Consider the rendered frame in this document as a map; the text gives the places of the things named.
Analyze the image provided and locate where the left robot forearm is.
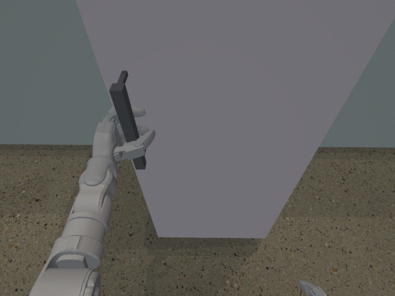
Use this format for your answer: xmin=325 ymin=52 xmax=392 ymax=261
xmin=29 ymin=157 xmax=118 ymax=296

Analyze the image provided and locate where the robot left hand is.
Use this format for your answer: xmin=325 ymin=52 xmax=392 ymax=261
xmin=92 ymin=105 xmax=156 ymax=166

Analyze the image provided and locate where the handle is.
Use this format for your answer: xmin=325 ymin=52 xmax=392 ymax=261
xmin=109 ymin=71 xmax=146 ymax=170

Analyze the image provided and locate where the fridge door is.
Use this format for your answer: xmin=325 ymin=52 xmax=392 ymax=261
xmin=76 ymin=0 xmax=395 ymax=239

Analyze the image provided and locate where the robot left upper arm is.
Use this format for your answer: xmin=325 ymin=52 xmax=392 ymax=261
xmin=32 ymin=268 xmax=101 ymax=296

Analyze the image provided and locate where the robot right hand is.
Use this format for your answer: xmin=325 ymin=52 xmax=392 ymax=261
xmin=299 ymin=280 xmax=326 ymax=296

